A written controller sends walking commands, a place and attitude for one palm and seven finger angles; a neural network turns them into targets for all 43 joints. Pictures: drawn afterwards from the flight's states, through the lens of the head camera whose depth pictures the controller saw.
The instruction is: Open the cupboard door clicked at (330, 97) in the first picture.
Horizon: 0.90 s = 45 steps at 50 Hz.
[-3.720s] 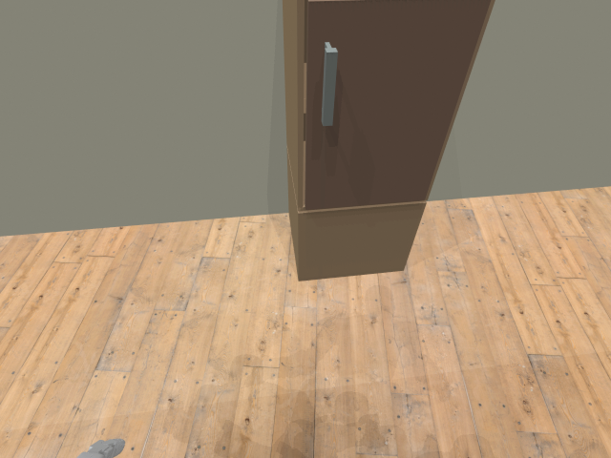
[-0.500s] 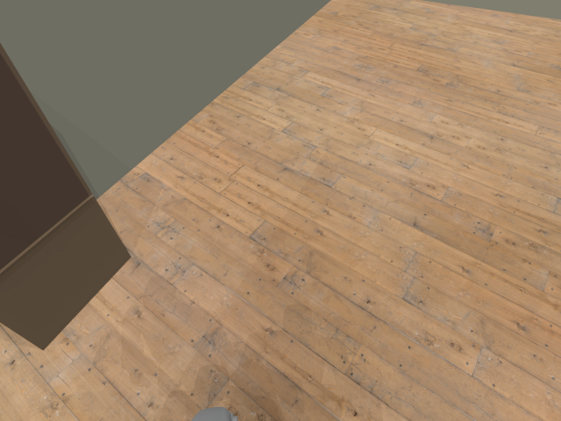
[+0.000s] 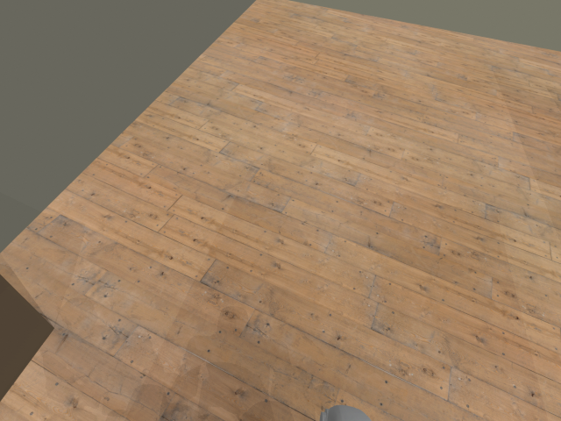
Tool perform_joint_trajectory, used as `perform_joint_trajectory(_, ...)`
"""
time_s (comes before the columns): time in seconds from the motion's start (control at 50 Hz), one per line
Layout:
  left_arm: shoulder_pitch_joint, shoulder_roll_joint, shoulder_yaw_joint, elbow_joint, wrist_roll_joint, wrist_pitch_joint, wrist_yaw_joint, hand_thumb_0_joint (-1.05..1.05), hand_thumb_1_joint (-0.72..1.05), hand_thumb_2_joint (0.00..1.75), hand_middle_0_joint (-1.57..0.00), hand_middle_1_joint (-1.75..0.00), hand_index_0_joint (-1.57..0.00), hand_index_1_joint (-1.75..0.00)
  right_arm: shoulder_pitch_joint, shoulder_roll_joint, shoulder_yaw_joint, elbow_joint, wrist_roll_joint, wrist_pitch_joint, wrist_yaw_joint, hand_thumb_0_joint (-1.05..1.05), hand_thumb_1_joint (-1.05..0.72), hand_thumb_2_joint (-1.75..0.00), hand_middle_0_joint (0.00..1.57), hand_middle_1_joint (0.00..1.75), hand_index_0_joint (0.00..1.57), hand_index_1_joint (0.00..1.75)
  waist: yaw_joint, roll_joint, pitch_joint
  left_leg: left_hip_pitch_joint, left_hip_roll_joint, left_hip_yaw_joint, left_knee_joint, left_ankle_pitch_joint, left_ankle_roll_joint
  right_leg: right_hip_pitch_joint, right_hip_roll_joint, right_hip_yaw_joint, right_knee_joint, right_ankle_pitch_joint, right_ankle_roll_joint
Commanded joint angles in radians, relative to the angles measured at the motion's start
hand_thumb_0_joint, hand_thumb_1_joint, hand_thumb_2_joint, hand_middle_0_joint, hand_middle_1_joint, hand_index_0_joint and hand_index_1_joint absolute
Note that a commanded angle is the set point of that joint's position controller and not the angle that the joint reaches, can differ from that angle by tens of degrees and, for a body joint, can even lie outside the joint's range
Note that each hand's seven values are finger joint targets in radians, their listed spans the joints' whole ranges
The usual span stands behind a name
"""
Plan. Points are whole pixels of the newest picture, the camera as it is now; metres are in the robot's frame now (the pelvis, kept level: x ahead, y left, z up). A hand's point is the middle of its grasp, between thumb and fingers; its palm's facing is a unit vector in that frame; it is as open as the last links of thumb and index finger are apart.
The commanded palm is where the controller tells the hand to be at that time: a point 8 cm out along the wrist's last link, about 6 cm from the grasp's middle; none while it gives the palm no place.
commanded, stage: walk to a spot facing it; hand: left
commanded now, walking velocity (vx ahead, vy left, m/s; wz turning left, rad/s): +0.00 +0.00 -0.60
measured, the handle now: out of the picture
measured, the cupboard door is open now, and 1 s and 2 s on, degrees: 0 0 0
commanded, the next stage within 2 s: turn to face it in 0.28 s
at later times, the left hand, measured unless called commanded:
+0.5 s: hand (234, 341) +0.29 +0.10 -0.17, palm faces -0.22 -0.95 -0.22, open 7.4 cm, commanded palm none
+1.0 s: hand (164, 380) +0.21 +0.21 -0.18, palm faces +0.06 -0.98 -0.20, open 7.4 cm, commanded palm none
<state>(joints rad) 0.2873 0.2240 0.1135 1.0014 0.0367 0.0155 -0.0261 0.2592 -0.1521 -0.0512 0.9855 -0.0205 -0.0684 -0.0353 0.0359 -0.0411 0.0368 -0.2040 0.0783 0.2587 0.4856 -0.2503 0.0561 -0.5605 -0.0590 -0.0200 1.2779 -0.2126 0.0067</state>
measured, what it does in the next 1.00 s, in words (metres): walks ahead: right foot, then left foot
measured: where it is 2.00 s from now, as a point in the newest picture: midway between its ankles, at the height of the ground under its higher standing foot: outside the picture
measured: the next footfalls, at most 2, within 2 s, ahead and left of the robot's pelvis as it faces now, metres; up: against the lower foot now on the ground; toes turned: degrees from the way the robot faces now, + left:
right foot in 0.36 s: +0.20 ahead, -0.14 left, +0.00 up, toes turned -19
left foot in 0.78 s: +0.24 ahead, +0.07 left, +0.00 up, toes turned +3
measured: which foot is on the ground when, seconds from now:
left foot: down 0.00-0.34, up 0.36-0.76, down 0.78-1.00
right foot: up 0.00-0.34, down 0.36-0.78, up 0.80-1.00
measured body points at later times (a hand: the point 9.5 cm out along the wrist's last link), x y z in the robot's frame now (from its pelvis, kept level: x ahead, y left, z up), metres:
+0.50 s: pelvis +0.13 -0.04 -0.02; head +0.17 -0.06 +0.43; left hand +0.30 +0.15 -0.15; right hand +0.08 -0.27 -0.18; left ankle +0.10 +0.11 -0.64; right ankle +0.16 -0.12 -0.74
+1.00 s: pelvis +0.16 +0.01 +0.00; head +0.20 +0.04 +0.45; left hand +0.21 +0.26 -0.16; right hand +0.20 -0.24 -0.13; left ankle +0.20 +0.07 -0.74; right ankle +0.12 -0.17 -0.64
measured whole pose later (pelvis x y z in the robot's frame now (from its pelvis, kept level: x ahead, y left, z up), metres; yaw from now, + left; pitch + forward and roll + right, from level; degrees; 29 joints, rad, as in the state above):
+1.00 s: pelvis +0.16 +0.01 +0.00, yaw +0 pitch +1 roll -3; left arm 0.21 0.23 0.10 0.98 0.03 0.05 0.02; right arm 0.24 -0.16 -0.05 0.96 -0.03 0.02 -0.01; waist 0.00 -0.02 0.06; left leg -0.32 0.00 0.06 0.49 -0.20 0.08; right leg -0.50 -0.08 -0.02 1.14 -0.35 0.08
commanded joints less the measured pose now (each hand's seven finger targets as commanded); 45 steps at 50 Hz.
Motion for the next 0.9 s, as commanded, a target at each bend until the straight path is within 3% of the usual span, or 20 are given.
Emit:
perform_joint_trajectory(0.0, 0.041, -0.02, 0.002, -0.055, 0.0, 0.016, -0.011, 0.0, 0.9, 0.9, -0.2, -0.3, -0.2, -0.3, 0.076, -0.104, -0.014, -0.028, 0.006, -0.025, 0.0, 0.0, -0.9, -0.9, 0.2, 0.3, 0.2, 0.3, -0.002, 0.116, 0.048, -0.013, 0.258, -0.139, -0.292, 0.146, -0.023, -0.112, -0.056, 0.024, -0.01, 0.093, 0.029)
perform_joint_trajectory(0.12, -0.124, -0.023, -0.012, -0.116, -0.006, 0.021, -0.013, 0.0, 0.9, 0.9, -0.2, -0.3, -0.2, -0.3, 0.143, -0.134, -0.022, 0.008, -0.001, -0.009, 0.0, 0.0, -0.9, -0.9, 0.2, 0.3, 0.2, 0.3, -0.049, 0.136, 0.056, 0.137, 0.285, -0.05, -0.204, 0.455, 0.057, -0.139, -0.066, -0.049, -0.282, 0.048, 0.049)
perform_joint_trajectory(0.18, -0.207, -0.031, -0.021, -0.143, -0.009, 0.015, -0.011, 0.0, 0.9, 0.9, -0.2, -0.3, -0.2, -0.3, 0.18, -0.146, -0.027, 0.024, -0.009, 0.007, 0.002, 0.0, -0.9, -0.9, 0.2, 0.3, 0.2, 0.3, -0.083, 0.151, 0.064, 0.165, 0.29, -0.004, -0.15, 0.546, 0.059, -0.071, -0.035, -0.1, -0.44, -0.014, 0.032)
perform_joint_trajectory(0.24, -0.196, -0.017, -0.021, -0.15, -0.009, 0.005, -0.007, 0.0, 0.9, 0.9, -0.2, -0.3, -0.2, -0.3, 0.17, -0.166, -0.036, 0.019, -0.009, 0.021, 0.003, 0.0, -0.9, -0.9, 0.2, 0.3, 0.2, 0.3, -0.075, 0.189, 0.027, 0.191, 0.305, 0.03, -0.052, 0.656, 0.049, 0.03, 0.006, -0.13, -0.542, -0.064, 0.003)
perform_joint_trajectory(0.28, -0.097, 0.013, -0.014, -0.133, -0.006, -0.01, -0.002, 0.0, 0.9, 0.9, -0.2, -0.3, -0.2, -0.3, 0.143, -0.189, -0.046, 0.001, -0.004, 0.027, 0.006, 0.0, -0.9, -0.9, 0.2, 0.3, 0.2, 0.3, -0.02, 0.183, -0.053, 0.192, 0.302, 0.058, 0.124, 0.778, 0.018, 0.184, 0.048, -0.15, -0.633, -0.049, -0.021)
perform_joint_trajectory(0.3, 0.006, 0.055, -0.004, -0.105, -0.003, -0.026, 0.002, 0.0, 0.9, 0.9, -0.2, -0.3, -0.2, -0.3, 0.132, -0.193, -0.046, -0.015, 0.002, 0.029, 0.013, 0.0, -0.9, -0.9, 0.2, 0.3, 0.2, 0.3, 0.037, 0.136, -0.115, 0.103, 0.283, 0.07, 0.318, 0.722, -0.026, 0.376, 0.045, -0.134, -0.751, 0.059, -0.039)
perform_joint_trajectory(0.32, 0.116, 0.166, 0.018, -0.079, 0.002, -0.045, 0.014, 0.0, 0.9, 0.9, -0.2, -0.3, -0.2, -0.3, 0.146, -0.152, -0.038, -0.049, 0.015, 0.033, 0.025, 0.0, -0.9, -0.9, 0.2, 0.3, 0.2, 0.3, 0.08, -0.106, -0.252, -0.18, 0.183, 0.085, 0.61, 0.253, -0.091, 0.699, -0.173, 0.159, -0.776, 0.439, -0.127)
perform_joint_trajectory(0.34, 0.175, 0.259, 0.038, -0.059, -0.023, -0.045, 0.029, 0.0, 0.9, 0.9, -0.2, -0.3, -0.2, -0.3, 0.117, -0.107, -0.026, -0.089, 0.016, 0.034, 0.019, 0.0, -0.9, -0.9, 0.2, 0.3, 0.2, 0.3, 0.074, -0.251, -0.332, -0.42, 0.011, -0.013, 0.903, -0.397, -0.15, 0.834, -0.387, 0.479, -0.782, 0.971, -0.268)
perform_joint_trajectory(0.36, 0.155, 0.23, 0.03, -0.068, -0.036, -0.034, 0.048, 0.0, 0.9, 0.9, -0.2, -0.3, -0.2, -0.3, 0.068, -0.127, -0.026, -0.099, 0.02, 0.045, 0.002, 0.0, -0.9, -0.9, 0.2, 0.3, 0.2, 0.3, 0.078, -0.125, -0.324, -0.408, 0.052, -0.187, 0.921, -0.378, -0.126, 0.771, -0.39, 0.388, -0.798, 0.951, -0.304)
perform_joint_trajectory(0.4, 0.0, 0.145, 0.001, -0.098, -0.028, -0.029, 0.06, 0.0, 0.9, 0.9, -0.2, -0.3, -0.2, -0.3, 0.048, -0.081, -0.015, -0.069, 0.01, 0.061, 0.009, 0.0, -0.9, -0.9, 0.2, 0.3, 0.2, 0.3, 0.014, -0.035, -0.209, -0.389, 0.082, -0.223, 0.881, -0.245, -0.117, 0.577, -0.302, 0.279, -0.855, 0.637, -0.244)
perform_joint_trajectory(0.46, -0.113, 0.064, -0.034, -0.097, -0.017, -0.046, 0.067, 0.0, 0.9, 0.9, -0.2, -0.3, -0.2, -0.3, 0.142, -0.043, -0.004, 0.005, -0.004, 0.09, 0.008, 0.0, -0.9, -0.9, 0.2, 0.3, 0.2, 0.3, -0.081, 0.013, -0.103, -0.258, 0.065, -0.239, 0.755, -0.127, -0.112, 0.31, -0.211, 0.093, -0.923, 0.55, -0.166)
perform_joint_trajectory(0.5, -0.142, 0.047, -0.051, -0.094, -0.014, -0.053, 0.065, 0.0, 0.9, 0.9, -0.2, -0.3, -0.2, -0.3, 0.191, -0.025, 0.006, 0.029, 0.001, 0.098, 0.01, 0.0, -0.9, -0.9, 0.2, 0.3, 0.2, 0.3, -0.108, -0.015, -0.1, -0.173, 0.054, -0.229, 0.595, -0.106, -0.112, 0.243, -0.177, -0.001, -0.936, 0.452, -0.153)
perform_joint_trajectory(0.54, -0.127, 0.039, -0.051, -0.083, -0.015, -0.049, 0.059, 0.0, 0.9, 0.9, -0.2, -0.3, -0.2, -0.3, 0.156, -0.024, 0.007, 0.025, 0.004, 0.099, 0.015, 0.0, -0.9, -0.9, 0.2, 0.3, 0.2, 0.3, -0.086, -0.079, -0.074, -0.169, 0.027, -0.208, 0.497, -0.098, -0.111, 0.256, -0.17, -0.019, -0.955, 0.36, -0.147)
perform_joint_trajectory(0.64, -0.07, 0.088, -0.028, -0.071, -0.009, -0.029, 0.061, 0.0, 0.9, 0.9, -0.2, -0.3, -0.2, -0.3, 0.008, -0.057, -0.004, -0.038, 0.006, 0.094, 0.026, 0.0, -0.9, -0.9, 0.2, 0.3, 0.2, 0.3, -0.019, -0.125, -0.014, -0.217, 0.014, -0.175, 0.347, -0.167, -0.112, 0.348, -0.257, -0.001, -0.919, 0.352, -0.172)
perform_joint_trajectory(0.72, -0.084, 0.105, -0.016, -0.084, -0.015, -0.016, 0.062, 0.0, 0.9, 0.9, -0.2, -0.3, -0.2, -0.3, 0.045, -0.076, -0.012, -0.046, 0.001, 0.092, 0.035, 0.0, -0.9, -0.9, 0.2, 0.3, 0.2, 0.3, -0.047, -0.047, -0.019, -0.076, 0.005, -0.15, 0.113, -0.012, -0.095, 0.297, -0.257, -0.069, -0.797, 0.24, -0.101)
perform_joint_trajectory(0.74, -0.074, 0.09, -0.017, -0.09, -0.022, -0.009, 0.059, 0.0, 0.9, 0.9, -0.2, -0.3, -0.2, -0.3, 0.071, -0.108, -0.02, -0.043, 0.0, 0.088, 0.037, 0.0, -0.9, -0.9, 0.2, 0.3, 0.2, 0.3, -0.06, 0.061, -0.028, 0.002, 0.041, -0.208, 0.01, 0.11, -0.073, 0.229, -0.221, -0.106, -0.705, 0.128, -0.054)
perform_joint_trajectory(0.76, -0.057, 0.039, -0.022, -0.113, -0.027, -0.001, 0.055, 0.0, 0.9, 0.9, -0.2, -0.3, -0.2, -0.3, 0.104, -0.191, -0.037, -0.053, -0.007, 0.079, 0.037, 0.0, -0.9, -0.9, 0.2, 0.3, 0.2, 0.3, -0.068, 0.341, -0.039, 0.054, 0.233, -0.498, -0.103, 0.344, 0.015, 0.084, -0.097, -0.166, -0.502, -0.154, 0.022)
perform_joint_trajectory(0.78, -0.11, 0.023, -0.031, -0.155, -0.025, 0.002, 0.057, 0.0, 0.9, 0.9, -0.2, -0.3, -0.2, -0.3, 0.135, -0.241, -0.048, -0.054, -0.012, 0.082, 0.031, 0.0, -0.9, -0.9, 0.2, 0.3, 0.2, 0.3, -0.095, 0.422, -0.023, 0.025, 0.365, -0.663, -0.196, 0.512, 0.133, 0.011, -0.016, -0.126, -0.277, -0.44, 0.055)
perform_joint_trajectory(0.82, -0.147, 0.046, -0.017, -0.141, -0.013, 0.013, 0.056, 0.0, 0.9, 0.9, -0.2, -0.3, -0.2, -0.3, 0.088, -0.212, -0.045, -0.054, -0.011, 0.077, 0.012, 0.0, -0.9, -0.9, 0.2, 0.3, 0.2, 0.3, -0.081, 0.296, -0.033, -0.01, 0.286, -0.608, -0.213, 0.325, 0.123, -0.026, -0.042, 0.001, -0.116, -0.308, 0.041)
perform_joint_trajectory(0.88, -0.11, 0.052, -0.008, -0.114, -0.014, 0.008, 0.04, 0.0, 0.9, 0.9, -0.2, -0.3, -0.2, -0.3, -0.001, -0.195, -0.036, -0.092, -0.005, 0.066, 0.011, 0.0, -0.9, -0.9, 0.2, 0.3, 0.2, 0.3, -0.047, 0.162, -0.067, 0.02, 0.193, -0.489, -0.193, 0.262, 0.061, -0.028, -0.044, 0.016, -0.087, -0.148, 0.059)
